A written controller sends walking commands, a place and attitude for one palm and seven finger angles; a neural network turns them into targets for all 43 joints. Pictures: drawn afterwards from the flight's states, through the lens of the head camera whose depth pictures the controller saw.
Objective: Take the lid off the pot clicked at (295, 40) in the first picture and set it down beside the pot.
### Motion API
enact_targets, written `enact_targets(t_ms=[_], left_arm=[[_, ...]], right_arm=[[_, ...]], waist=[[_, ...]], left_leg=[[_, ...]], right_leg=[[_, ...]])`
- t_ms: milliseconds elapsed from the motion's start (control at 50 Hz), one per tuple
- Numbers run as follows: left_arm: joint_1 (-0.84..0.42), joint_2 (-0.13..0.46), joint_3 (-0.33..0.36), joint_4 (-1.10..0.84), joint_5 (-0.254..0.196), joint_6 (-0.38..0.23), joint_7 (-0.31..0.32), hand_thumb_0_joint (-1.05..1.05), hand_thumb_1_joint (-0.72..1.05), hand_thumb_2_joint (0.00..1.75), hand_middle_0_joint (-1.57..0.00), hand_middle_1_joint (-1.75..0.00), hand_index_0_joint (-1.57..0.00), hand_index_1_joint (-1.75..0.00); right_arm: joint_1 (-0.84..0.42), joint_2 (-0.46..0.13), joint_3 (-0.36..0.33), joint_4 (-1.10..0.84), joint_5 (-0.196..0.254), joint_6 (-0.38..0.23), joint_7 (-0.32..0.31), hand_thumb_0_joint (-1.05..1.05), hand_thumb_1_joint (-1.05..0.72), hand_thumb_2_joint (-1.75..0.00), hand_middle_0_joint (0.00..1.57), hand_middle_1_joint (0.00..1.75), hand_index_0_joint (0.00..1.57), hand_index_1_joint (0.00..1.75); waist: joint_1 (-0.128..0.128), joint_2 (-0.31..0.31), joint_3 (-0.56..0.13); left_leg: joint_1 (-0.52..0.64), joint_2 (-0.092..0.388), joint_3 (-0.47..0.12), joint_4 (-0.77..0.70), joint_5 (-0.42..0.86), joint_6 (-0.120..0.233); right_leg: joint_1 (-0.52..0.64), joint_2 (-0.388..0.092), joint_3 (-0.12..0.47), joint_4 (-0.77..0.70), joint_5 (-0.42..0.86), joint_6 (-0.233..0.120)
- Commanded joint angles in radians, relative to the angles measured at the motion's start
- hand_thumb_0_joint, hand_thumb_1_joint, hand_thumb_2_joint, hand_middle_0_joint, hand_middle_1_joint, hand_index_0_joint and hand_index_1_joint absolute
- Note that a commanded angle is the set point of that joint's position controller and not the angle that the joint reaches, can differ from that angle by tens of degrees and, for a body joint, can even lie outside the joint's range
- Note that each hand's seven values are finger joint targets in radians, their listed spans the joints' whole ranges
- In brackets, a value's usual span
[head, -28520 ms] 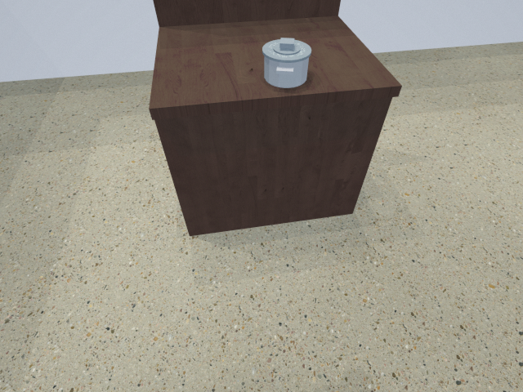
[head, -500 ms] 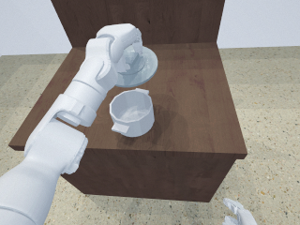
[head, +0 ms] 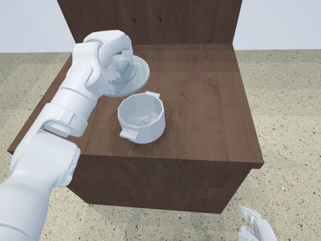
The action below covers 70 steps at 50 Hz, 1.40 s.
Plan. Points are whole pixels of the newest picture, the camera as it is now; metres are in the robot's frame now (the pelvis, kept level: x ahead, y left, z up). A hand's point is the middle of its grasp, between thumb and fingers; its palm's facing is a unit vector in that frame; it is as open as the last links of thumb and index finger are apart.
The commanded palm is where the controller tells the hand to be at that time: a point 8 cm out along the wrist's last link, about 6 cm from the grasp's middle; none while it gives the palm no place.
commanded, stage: move the lid sideways beside the pot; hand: left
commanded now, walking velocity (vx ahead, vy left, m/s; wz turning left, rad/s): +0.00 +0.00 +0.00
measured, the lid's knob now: (118, 67) +0.50 +0.11 +0.18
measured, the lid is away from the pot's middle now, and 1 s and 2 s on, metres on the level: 0.04 0.15 0.23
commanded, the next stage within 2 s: lower the lid onto the table in 1.74 s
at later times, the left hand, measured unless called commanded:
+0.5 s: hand (85, 66) +0.47 +0.18 +0.20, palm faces -0.24 -0.02 -0.97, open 8.1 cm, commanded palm +0.45 +0.19 +0.29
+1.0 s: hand (63, 69) +0.45 +0.23 +0.21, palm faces -0.26 -0.04 -0.96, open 8.0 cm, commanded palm +0.45 +0.24 +0.29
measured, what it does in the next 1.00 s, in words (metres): stands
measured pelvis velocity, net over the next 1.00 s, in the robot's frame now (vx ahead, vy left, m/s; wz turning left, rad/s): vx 0.00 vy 0.01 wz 0.03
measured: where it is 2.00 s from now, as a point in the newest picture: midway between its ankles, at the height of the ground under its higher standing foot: outside the picture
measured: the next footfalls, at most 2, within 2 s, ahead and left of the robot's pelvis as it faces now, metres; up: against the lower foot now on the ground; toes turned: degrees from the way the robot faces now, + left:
none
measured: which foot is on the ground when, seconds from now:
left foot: down 0.00-1.00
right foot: down 0.00-1.00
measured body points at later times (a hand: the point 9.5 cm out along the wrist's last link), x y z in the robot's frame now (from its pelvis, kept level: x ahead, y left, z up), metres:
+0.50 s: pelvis +0.01 +0.01 +0.00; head +0.05 -0.01 +0.45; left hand +0.47 +0.18 +0.26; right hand +0.15 -0.24 -0.12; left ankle +0.00 +0.10 -0.74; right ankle +0.01 -0.13 -0.74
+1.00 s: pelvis +0.00 +0.01 +0.00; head +0.05 -0.01 +0.45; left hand +0.46 +0.23 +0.26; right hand +0.15 -0.24 -0.12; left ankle +0.00 +0.10 -0.74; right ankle +0.01 -0.13 -0.74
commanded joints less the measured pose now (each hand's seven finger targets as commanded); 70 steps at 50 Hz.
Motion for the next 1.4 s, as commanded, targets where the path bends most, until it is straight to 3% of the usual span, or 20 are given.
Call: enact_targets(t_ms=[0, 120, 220, 260, 340, 380, 420, 460, 540, 660, 740, 780, 860, 880, 980, 1060, 1120, 1260, 1300, 1380], left_arm=[[-0.722, 0.27, 0.133, -0.348, 0.02, -0.055, 0.045, 0.0, 0.61, 1.06, -0.85, -1.02, -0.77, -0.99], [-0.588, 0.339, 0.198, -0.155, 0.011, -0.06, 0.028, 0.0, 0.61, 1.06, -0.85, -1.02, -0.77, -0.99], [-0.593, 0.337, 0.183, -0.343, 0.032, -0.093, 0.028, 0.0, 0.61, 1.06, -0.85, -1.02, -0.77, -0.99], [-0.548, 0.317, 0.174, -0.35, 0.019, -0.089, 0.018, 0.0, 0.61, 1.06, -0.85, -1.02, -0.77, -0.99], [-0.529, 0.427, 0.252, -0.202, 0.021, -0.063, 0.0, 0.0, 0.61, 1.06, -0.85, -1.02, -0.77, -0.99], [-0.587, 0.483, 0.286, -0.337, 0.019, -0.089, 0.007, 0.0, 0.61, 1.06, -0.85, -1.02, -0.77, -0.99], [-0.624, 0.425, 0.233, -0.493, 0.018, -0.122, 0.012, 0.0, 0.61, 1.06, -0.85, -1.02, -0.77, -0.99], [-0.539, 0.344, 0.175, -0.481, 0.01, -0.122, 0.004, 0.0, 0.61, 1.06, -0.85, -1.02, -0.77, -0.99], [-0.454, 0.472, 0.283, -0.224, 0.01, -0.08, -0.017, 0.0, 0.61, 1.06, -0.85, -1.02, -0.77, -0.99], [-0.528, 0.382, 0.184, -0.46, 0.014, -0.108, -0.014, 0.0, 0.61, 1.06, -0.85, -1.02, -0.77, -0.99], [-0.511, 0.5, 0.274, -0.256, 0.008, -0.1, -0.033, 0.0, 0.61, 1.06, -0.85, -1.02, -0.77, -0.99], [-0.543, 0.519, 0.279, -0.311, 0.005, -0.116, -0.029, 0.0, 0.61, 1.06, -0.85, -1.02, -0.77, -0.99], [-0.565, 0.442, 0.196, -0.354, 0.008, -0.141, -0.025, 0.0, 0.61, 1.06, -0.85, -1.02, -0.77, -0.99], [-0.582, 0.489, 0.239, -0.371, 0.019, -0.147, -0.02, 0.0, 0.61, 1.06, -0.85, -1.02, -0.77, -0.99], [-0.508, 0.564, 0.301, -0.225, 0.01, -0.155, -0.036, 0.0, 0.61, 1.06, -0.85, -1.02, -0.77, -0.99], [-0.527, 0.533, 0.257, -0.279, 0.009, -0.175, -0.039, 0.0, 0.61, 1.06, -0.85, -1.02, -0.77, -0.99], [-0.513, 0.628, 0.336, -0.24, 0.022, -0.198, -0.04, 0.0, 0.61, 1.06, -0.85, -1.02, -0.77, -0.99], [-0.477, 0.637, 0.332, -0.241, 0.008, -0.227, -0.052, 0.0, 0.61, 1.06, -0.85, -1.02, -0.77, -0.99], [-0.465, 0.666, 0.35, -0.156, 0.015, -0.228, -0.059, 0.0, 0.61, 1.06, -0.85, -1.02, -0.77, -0.99], [-0.522, 0.713, 0.373, -0.265, 0.015, -0.255, -0.056, 0.0, 0.61, 1.06, -0.85, -1.02, -0.77, -0.99]], right_arm=[[-0.073, -0.101, -0.038, -0.149, -0.005, -0.068, -0.021, 0.0, -0.9, -0.9, 0.2, 0.3, 0.2, 0.3], [-0.02, -0.13, -0.041, -0.108, 0.003, -0.054, -0.027, 0.0, -0.9, -0.9, 0.2, 0.3, 0.2, 0.3], [-0.041, -0.127, -0.049, -0.145, -0.002, -0.052, -0.007, 0.0, -0.9, -0.9, 0.2, 0.3, 0.2, 0.3], [-0.032, -0.13, -0.058, -0.147, -0.001, -0.05, -0.003, 0.0, -0.9, -0.9, 0.2, 0.3, 0.2, 0.3], [-0.007, -0.151, -0.054, -0.12, 0.009, -0.03, -0.013, 0.0, -0.9, -0.9, 0.2, 0.3, 0.2, 0.3], [-0.019, -0.15, -0.056, -0.139, 0.004, -0.037, -0.012, 0.0, -0.9, -0.9, 0.2, 0.3, 0.2, 0.3], [-0.045, -0.131, -0.056, -0.165, 0.001, -0.056, -0.005, 0.0, -0.9, -0.9, 0.2, 0.3, 0.2, 0.3], [-0.031, -0.131, -0.068, -0.158, -0.001, -0.057, 0.005, 0.0, -0.9, -0.9, 0.2, 0.3, 0.2, 0.3], [-0.007, -0.159, -0.057, -0.12, 0.014, -0.021, 0.0, 0.0, -0.9, -0.9, 0.2, 0.3, 0.2, 0.3], [-0.051, -0.145, -0.063, -0.157, 0.007, -0.022, 0.008, 0.0, -0.9, -0.9, 0.2, 0.3, 0.2, 0.3], [-0.026, -0.156, -0.054, -0.128, 0.015, 0.001, -0.01, 0.0, -0.9, -0.9, 0.2, 0.3, 0.2, 0.3], [-0.03, -0.157, -0.054, -0.136, 0.014, 0.001, -0.01, 0.0, -0.9, -0.9, 0.2, 0.3, 0.2, 0.3], [-0.034, -0.153, -0.058, -0.137, 0.016, 0.002, -0.009, 0.0, -0.9, -0.9, 0.2, 0.3, 0.2, 0.3], [-0.025, -0.154, -0.058, -0.136, 0.01, 0.001, -0.007, 0.0, -0.9, -0.9, 0.2, 0.3, 0.2, 0.3], [-0.004, -0.165, -0.054, -0.124, 0.014, 0.018, -0.014, 0.0, -0.9, -0.9, 0.2, 0.3, 0.2, 0.3], [-0.011, -0.168, -0.062, -0.13, 0.019, 0.02, -0.012, 0.0, -0.9, -0.9, 0.2, 0.3, 0.2, 0.3], [0.001, -0.169, -0.058, -0.129, 0.012, 0.023, -0.016, 0.0, -0.9, -0.9, 0.2, 0.3, 0.2, 0.3], [0.018, -0.182, -0.071, -0.124, 0.018, 0.033, -0.012, 0.0, -0.9, -0.9, 0.2, 0.3, 0.2, 0.3], [0.026, -0.182, -0.064, -0.115, 0.02, 0.039, -0.016, 0.0, -0.9, -0.9, 0.2, 0.3, 0.2, 0.3], [0.023, -0.182, -0.07, -0.126, 0.016, 0.041, -0.016, 0.0, -0.9, -0.9, 0.2, 0.3, 0.2, 0.3]], waist=[[-0.016, -0.079, -0.54], [-0.008, -0.16, -0.391], [0.005, -0.028, -0.515], [-0.004, -0.041, -0.511], [-0.007, -0.157, -0.399], [0.006, -0.092, -0.49], [0.006, 0.018, -0.587], [-0.01, 0.042, -0.548], [-0.003, -0.135, -0.381], [-0.013, 0.024, -0.505], [-0.016, -0.115, -0.401], [-0.009, -0.082, -0.449], [-0.025, 0.013, -0.453], [-0.018, 0.021, -0.478], [-0.014, -0.072, -0.438], [-0.02, -0.012, -0.431], [-0.011, -0.037, -0.455], [-0.016, 0.005, -0.439], [-0.018, -0.041, -0.403], [-0.013, 0.007, -0.493]], left_leg=[[0.224, -0.024, -0.057, 0.005, 0.274, 0.033], [0.136, -0.024, -0.039, -0.027, 0.228, 0.031], [0.23, -0.018, -0.058, 0.006, 0.375, 0.026], [0.251, -0.014, -0.066, 0.016, 0.437, 0.031], [0.148, -0.018, -0.047, -0.02, 0.285, 0.032], [0.192, -0.019, -0.051, -0.01, 0.349, 0.033], [0.298, -0.01, -0.079, 0.024, 0.507, 0.031], [0.362, 0.004, -0.102, 0.047, 0.629, 0.025], [0.154, -0.013, -0.055, -0.01, 0.332, 0.025], [0.31, -0.006, -0.093, 0.035, 0.504, 0.019], [0.164, -0.019, -0.059, -0.007, 0.271, 0.029], [0.178, -0.021, -0.062, -0.007, 0.296, 0.027], [0.245, -0.012, -0.083, 0.015, 0.353, 0.02], [0.258, -0.012, -0.085, 0.014, 0.363, 0.018], [0.158, -0.021, -0.064, -0.001, 0.29, 0.027], [0.19, -0.016, -0.072, 0.009, 0.324, 0.026], [0.166, -0.02, -0.061, 0.011, 0.307, 0.034], [0.18, -0.016, -0.064, 0.02, 0.366, 0.035], [0.137, -0.017, -0.052, 0.014, 0.295, 0.036], [0.187, -0.018, -0.059, 0.028, 0.372, 0.04]], right_leg=[[0.186, 0.06, 0.002, -0.003, 0.33, -0.054], [0.168, 0.062, -0.018, -0.028, 0.308, -0.045], [0.193, 0.063, -0.01, -0.01, 0.374, -0.058], [0.18, 0.067, -0.015, -0.018, 0.39, -0.057], [0.182, 0.071, -0.028, -0.035, 0.345, -0.047], [0.223, 0.067, -0.017, -0.024, 0.384, -0.052], [0.201, 0.067, -0.006, -0.008, 0.413, -0.056], [0.116, 0.077, -0.019, -0.022, 0.39, -0.054], [0.166, 0.075, -0.037, -0.036, 0.349, -0.049], [0.113, 0.079, -0.031, -0.029, 0.334, -0.057], [0.152, 0.077, -0.038, -0.045, 0.293, -0.05], [0.173, 0.074, -0.035, -0.039, 0.309, -0.052], [0.107, 0.081, -0.042, -0.039, 0.269, -0.059], [0.115, 0.085, -0.038, -0.041, 0.267, -0.059], [0.171, 0.079, -0.038, -0.044, 0.295, -0.054], [0.137, 0.081, -0.044, -0.045, 0.283, -0.058], [0.178, 0.081, -0.035, -0.046, 0.303, -0.055], [0.151, 0.082, -0.04, -0.052, 0.313, -0.054], [0.155, 0.084, -0.041, -0.054, 0.29, -0.048], [0.179, 0.082, -0.03, -0.042, 0.326, -0.049]])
